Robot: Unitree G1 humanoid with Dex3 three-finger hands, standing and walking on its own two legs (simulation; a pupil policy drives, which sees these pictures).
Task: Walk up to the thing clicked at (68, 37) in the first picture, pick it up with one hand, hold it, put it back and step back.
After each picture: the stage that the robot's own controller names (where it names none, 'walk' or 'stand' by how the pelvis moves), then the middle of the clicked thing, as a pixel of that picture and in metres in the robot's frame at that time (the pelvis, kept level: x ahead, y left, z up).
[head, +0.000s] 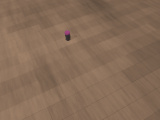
stand; (67, 35) +1.59 +0.24 -0.72
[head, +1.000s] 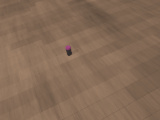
walk; (68, 50) +1.45 +0.36 -0.71
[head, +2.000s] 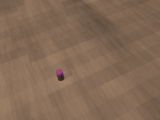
walk; (60, 75) +0.95 +0.34 -0.71
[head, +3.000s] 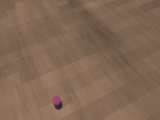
walk; (57, 103) +0.61 +0.29 -0.69
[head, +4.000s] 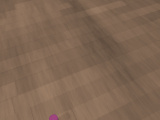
stand; out of the picture +0.46 +0.25 -0.70
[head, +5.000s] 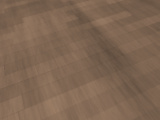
stand; out of the picture +0.41 +0.24 -0.72
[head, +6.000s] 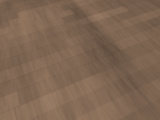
stand; out of the picture +0.41 +0.25 -0.73
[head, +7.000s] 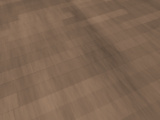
stand; out of the picture +0.41 +0.27 -0.73
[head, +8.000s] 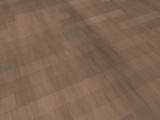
stand; out of the picture +0.41 +0.27 -0.73
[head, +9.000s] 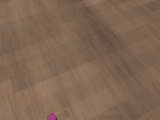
go down; (52, 119) +0.42 +0.26 -0.71
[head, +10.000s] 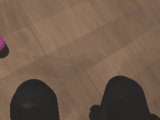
go down; out of the picture +0.47 +0.32 -0.28
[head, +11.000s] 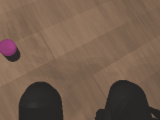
close in; (10, 51) +0.47 +0.32 -0.30
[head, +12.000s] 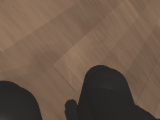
close in; out of the picture +0.44 +0.36 -0.22
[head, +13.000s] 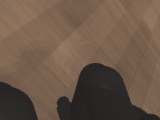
close; out of the picture +0.43 +0.36 -0.22
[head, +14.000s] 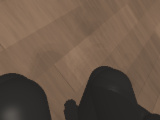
lift; out of the picture +0.37 +0.33 -0.22
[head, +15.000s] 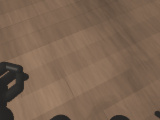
close; out of the picture +0.25 +0.19 -0.54
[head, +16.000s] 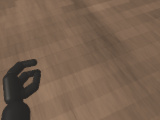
close; out of the picture +0.23 +0.17 -0.70
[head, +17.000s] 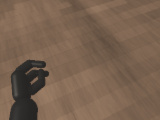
crouch; out of the picture +0.23 +0.16 -0.70
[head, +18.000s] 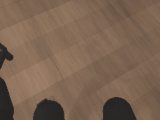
crouch; (47, 110) +0.28 +0.18 -0.46
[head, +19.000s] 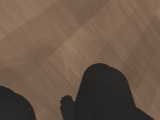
lower; out of the picture +0.28 +0.21 -0.25
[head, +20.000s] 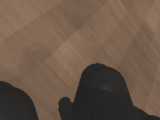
lower; out of the picture +0.28 +0.21 -0.24
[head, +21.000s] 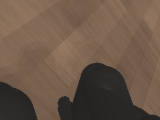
lower; out of the picture +0.28 +0.21 -0.25
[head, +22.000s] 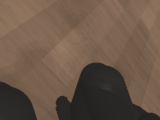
lower; out of the picture +0.28 +0.22 -0.25
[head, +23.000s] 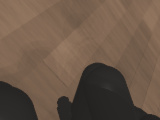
loosen; out of the picture +0.28 +0.22 -0.25
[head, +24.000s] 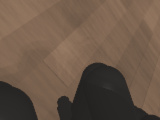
withdraw; out of the picture +0.27 +0.22 -0.25
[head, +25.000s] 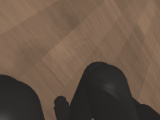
withdraw; out of the picture +0.27 +0.22 -0.24
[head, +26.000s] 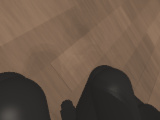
withdraw; out of the picture +0.27 +0.22 -0.24
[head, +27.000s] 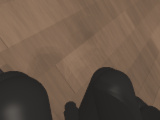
stand; (3, 86) +0.32 +0.17 -0.25
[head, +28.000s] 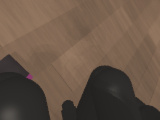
stand; (14, 72) +0.37 +0.13 -0.24
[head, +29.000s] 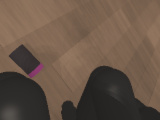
stand; (26, 61) +0.42 +0.09 -0.24
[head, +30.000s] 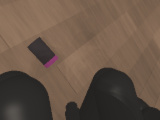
stand; (43, 52) +0.47 +0.04 -0.25
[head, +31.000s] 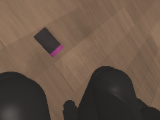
stand; (48, 42) +0.52 +0.01 -0.25
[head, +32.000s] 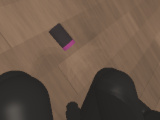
stand; (62, 37) +0.57 -0.04 -0.25
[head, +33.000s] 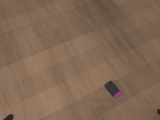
stand; (112, 89) +0.51 -0.20 -0.58
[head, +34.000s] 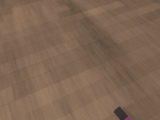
stand; (121, 115) +0.52 -0.26 -0.69
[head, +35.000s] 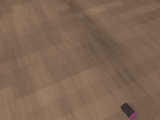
stand; (128, 110) +0.54 -0.32 -0.69
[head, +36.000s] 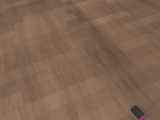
stand; (138, 113) +0.60 -0.38 -0.75
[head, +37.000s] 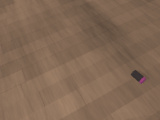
walk; (138, 76) +0.81 -0.39 -0.72
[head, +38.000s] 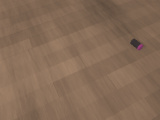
walk; (136, 44) +1.13 -0.52 -0.72
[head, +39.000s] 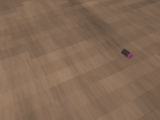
stand; (126, 53) +1.33 -0.47 -0.73
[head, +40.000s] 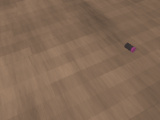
stand; (129, 47) +1.36 -0.50 -0.75
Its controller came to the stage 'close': yes
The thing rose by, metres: 0.02
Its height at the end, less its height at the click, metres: -0.02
